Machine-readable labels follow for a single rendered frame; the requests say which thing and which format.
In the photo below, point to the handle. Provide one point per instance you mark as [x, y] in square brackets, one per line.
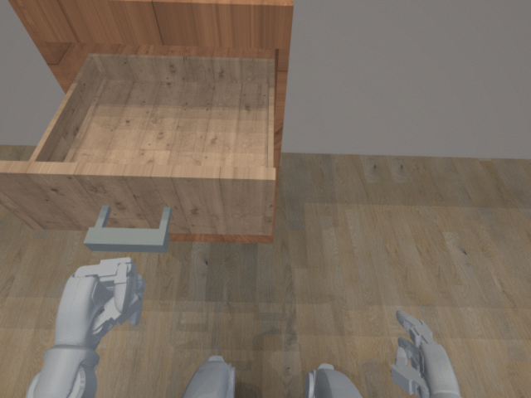
[102, 238]

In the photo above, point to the right robot thigh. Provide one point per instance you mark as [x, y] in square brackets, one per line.
[327, 383]

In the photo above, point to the robot thigh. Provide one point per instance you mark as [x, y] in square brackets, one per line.
[327, 383]
[213, 379]

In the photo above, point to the robot left hand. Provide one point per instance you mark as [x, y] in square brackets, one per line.
[112, 285]

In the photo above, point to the cabinet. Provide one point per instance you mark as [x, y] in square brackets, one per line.
[66, 31]

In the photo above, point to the left robot thigh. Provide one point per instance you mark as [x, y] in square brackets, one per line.
[213, 379]

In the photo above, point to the robot left forearm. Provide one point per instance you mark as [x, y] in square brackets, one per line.
[68, 372]

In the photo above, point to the robot right hand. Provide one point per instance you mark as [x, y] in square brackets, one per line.
[431, 371]

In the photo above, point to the drawer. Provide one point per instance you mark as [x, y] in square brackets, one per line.
[139, 133]

